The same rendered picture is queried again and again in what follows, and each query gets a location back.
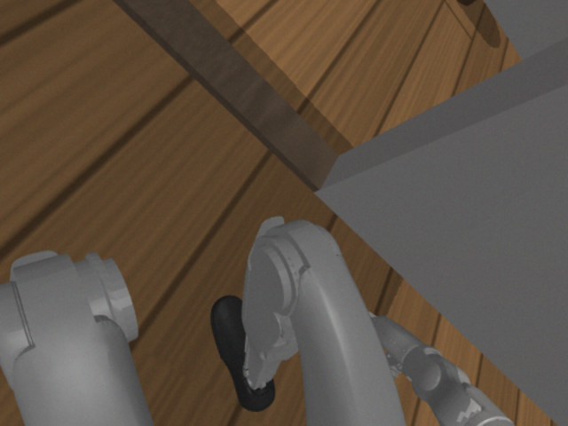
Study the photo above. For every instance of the right robot foot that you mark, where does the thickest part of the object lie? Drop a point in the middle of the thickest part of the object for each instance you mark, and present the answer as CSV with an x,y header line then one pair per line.
x,y
230,337

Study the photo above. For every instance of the right robot arm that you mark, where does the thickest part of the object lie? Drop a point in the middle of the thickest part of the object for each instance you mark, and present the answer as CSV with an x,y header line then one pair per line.
x,y
447,390

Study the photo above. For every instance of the right robot hand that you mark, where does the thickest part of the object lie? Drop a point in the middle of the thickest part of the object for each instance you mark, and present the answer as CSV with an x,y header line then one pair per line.
x,y
396,340

